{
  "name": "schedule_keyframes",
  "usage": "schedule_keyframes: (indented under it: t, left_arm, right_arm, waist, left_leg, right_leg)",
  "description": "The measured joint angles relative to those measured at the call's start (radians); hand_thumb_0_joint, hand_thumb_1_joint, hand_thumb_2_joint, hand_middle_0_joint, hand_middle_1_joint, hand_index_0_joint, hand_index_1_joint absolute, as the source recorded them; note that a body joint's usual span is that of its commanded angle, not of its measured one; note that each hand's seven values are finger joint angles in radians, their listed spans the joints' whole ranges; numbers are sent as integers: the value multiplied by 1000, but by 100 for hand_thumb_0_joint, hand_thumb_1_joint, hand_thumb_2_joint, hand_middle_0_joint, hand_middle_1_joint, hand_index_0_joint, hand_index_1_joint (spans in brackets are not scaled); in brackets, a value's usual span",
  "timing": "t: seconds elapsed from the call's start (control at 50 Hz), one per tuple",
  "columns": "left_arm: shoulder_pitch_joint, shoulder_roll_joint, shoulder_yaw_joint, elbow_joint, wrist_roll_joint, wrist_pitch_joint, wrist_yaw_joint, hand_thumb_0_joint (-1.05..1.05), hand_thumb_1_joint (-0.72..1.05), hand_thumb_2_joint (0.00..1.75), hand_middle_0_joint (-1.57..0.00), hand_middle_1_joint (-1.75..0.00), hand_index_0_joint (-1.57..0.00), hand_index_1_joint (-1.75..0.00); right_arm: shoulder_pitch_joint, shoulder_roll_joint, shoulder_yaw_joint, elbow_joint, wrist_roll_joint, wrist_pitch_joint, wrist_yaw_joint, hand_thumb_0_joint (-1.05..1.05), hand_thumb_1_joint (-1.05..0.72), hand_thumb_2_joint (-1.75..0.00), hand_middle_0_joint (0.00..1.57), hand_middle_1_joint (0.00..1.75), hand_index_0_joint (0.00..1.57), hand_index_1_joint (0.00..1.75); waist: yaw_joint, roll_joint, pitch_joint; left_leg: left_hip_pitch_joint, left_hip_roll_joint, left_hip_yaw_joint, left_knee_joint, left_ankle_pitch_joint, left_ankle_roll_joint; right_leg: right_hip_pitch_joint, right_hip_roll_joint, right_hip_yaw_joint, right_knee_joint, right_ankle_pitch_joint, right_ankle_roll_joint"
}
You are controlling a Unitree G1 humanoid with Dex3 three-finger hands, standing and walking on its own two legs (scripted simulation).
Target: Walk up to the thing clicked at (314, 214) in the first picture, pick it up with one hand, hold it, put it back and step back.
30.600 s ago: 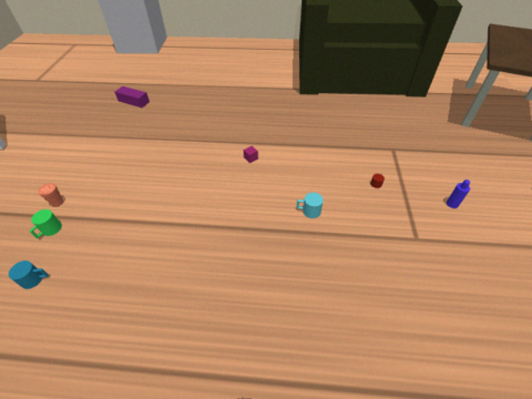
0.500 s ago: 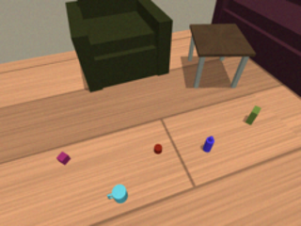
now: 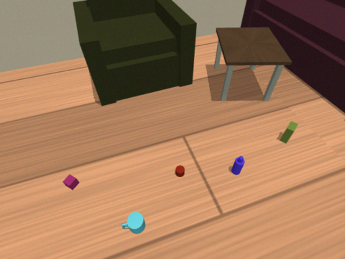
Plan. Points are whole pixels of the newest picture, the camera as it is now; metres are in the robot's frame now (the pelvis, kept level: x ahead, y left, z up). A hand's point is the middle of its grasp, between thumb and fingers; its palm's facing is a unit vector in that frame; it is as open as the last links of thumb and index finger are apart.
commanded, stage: stand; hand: left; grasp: from above
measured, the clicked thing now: (133, 223) +0.42 +0.24 -0.74
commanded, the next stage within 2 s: step back in 0.02 s
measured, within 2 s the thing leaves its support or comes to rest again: neither
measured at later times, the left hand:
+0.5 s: hand out of the picture +0.07 +0.31 -0.18, palm faces -0.02 -0.93 -0.36, open 7.3 cm
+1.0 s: hand out of the picture -0.05 +0.28 -0.14, palm faces -0.04 -0.90 -0.43, open 7.3 cm
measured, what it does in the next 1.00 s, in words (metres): walks backwards: right foot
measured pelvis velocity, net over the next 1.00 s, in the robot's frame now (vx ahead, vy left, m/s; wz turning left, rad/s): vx -0.18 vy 0.03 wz -0.04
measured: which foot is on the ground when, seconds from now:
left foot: down 0.00-0.78, up 0.80-1.00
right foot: down 0.00-0.32, up 0.34-0.72, down 0.74-1.00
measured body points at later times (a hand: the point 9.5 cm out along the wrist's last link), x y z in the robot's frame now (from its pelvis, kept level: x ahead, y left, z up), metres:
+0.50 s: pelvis -0.07 +0.05 -0.02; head +0.01 +0.07 +0.42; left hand +0.07 +0.35 -0.15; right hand -0.01 -0.27 -0.13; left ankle -0.06 +0.14 -0.75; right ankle -0.09 -0.10 -0.68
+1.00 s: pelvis -0.18 +0.03 -0.02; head -0.11 +0.00 +0.43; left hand -0.05 +0.33 -0.12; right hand -0.10 -0.30 -0.15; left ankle -0.21 +0.18 -0.67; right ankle -0.14 -0.09 -0.75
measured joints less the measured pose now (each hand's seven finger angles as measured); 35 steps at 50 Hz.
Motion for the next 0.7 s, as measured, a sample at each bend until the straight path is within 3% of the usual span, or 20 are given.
schedule_keyframes:
  t: [0.12, 0.2, 0.26, 0.3, 0.34, 0.42, 0.46, 0.52, 0.62, 0.7]
  left_arm:
    - [-18, 13, 29, -59, -17, 8, 4, 0, 91, 90, -20, -30, -21, -30]
    - [-41, 28, 42, -110, -13, 24, 7, 0, 91, 90, -20, -30, -21, -30]
    - [-48, 39, 46, -146, 0, 40, 8, 0, 91, 90, -20, -30, -21, -30]
    - [-53, 48, 47, -167, 5, 50, 8, 0, 90, 90, -20, -30, -21, -30]
    - [-67, 58, 48, -189, -1, 58, 9, 0, 90, 90, -20, -30, -21, -30]
    - [-97, 77, 55, -227, -5, 71, 28, 0, 91, 90, -20, -30, -21, -30]
    - [-95, 77, 52, -237, -10, 73, 31, 0, 91, 90, -20, -30, -21, -30]
    - [-71, 69, 46, -254, -11, 71, 27, 0, 91, 90, -20, -30, -21, -30]
    - [-16, 56, 44, -253, -3, 71, 21, 0, 91, 90, -20, -30, -21, -30]
    - [8, 52, 50, -256, 1, 64, 13, 0, 91, 90, -20, -30, -21, -30]
  right_arm:
    - [-34, -20, -14, -52, 15, 21, 11, 0, -91, -90, 20, 30, 20, 30]
    - [-50, -46, -31, -99, 18, 37, 13, 0, -91, -90, 20, 30, 20, 30]
    - [-36, -61, -44, -130, 14, 51, 19, 0, -91, -90, 20, 30, 20, 30]
    - [-11, -67, -51, -148, 13, 51, 24, 0, -91, -90, 20, 30, 20, 30]
    - [12, -70, -59, -157, 8, 47, 23, 0, -91, -90, 20, 30, 20, 30]
    - [29, -31, -51, -170, -9, 41, 16, 0, -91, -90, 20, 30, 20, 30]
    - [38, -16, -46, -182, -15, 43, 9, 0, -91, -90, 20, 30, 20, 30]
    - [37, -6, -44, -204, -16, 45, -2, 0, -90, -90, 20, 30, 20, 30]
    - [17, -2, -47, -262, -11, 33, -12, 0, -90, -90, 20, 30, 20, 30]
    - [1, -10, -42, -293, -8, 35, -8, 0, -90, -90, 21, 30, 20, 30]
  waist:
    - [-10, 10, 57]
    - [-12, 13, 109]
    - [-12, -5, 120]
    - [-21, -15, 112]
    - [-26, -22, 107]
    - [-25, -53, 148]
    - [-30, -56, 150]
    - [-21, -58, 152]
    - [-22, -45, 161]
    - [-20, -32, 165]
  left_leg:
    - [-88, 2, -9, 117, -36, 7]
    - [-181, -11, -11, 259, -49, 32]
    - [-220, -43, -8, 393, -172, 54]
    - [-209, -46, -3, 396, -131, 67]
    - [-191, -48, -5, 355, -179, 57]
    - [-196, -49, 0, 344, -159, 64]
    - [-195, -43, -3, 306, -126, 64]
    - [-195, -38, 19, 266, -94, 68]
    - [-210, -26, 54, 277, -80, 71]
    - [-247, -15, 76, 324, -82, 59]
  right_leg:
    - [-71, 3, -7, 86, -23, -5]
    - [-131, -6, -8, 160, -39, -4]
    - [-178, -32, 7, 228, -61, 7]
    - [-213, -47, 7, 278, -81, 19]
    - [-263, -49, 22, 351, -103, 11]
    - [-351, 67, 167, 639, -359, -23]
    - [-377, 110, 192, 742, -369, -27]
    - [-384, 129, 202, 822, -333, -17]
    - [-312, 99, 177, 734, -330, 17]
    - [-236, 54, 131, 538, -302, 12]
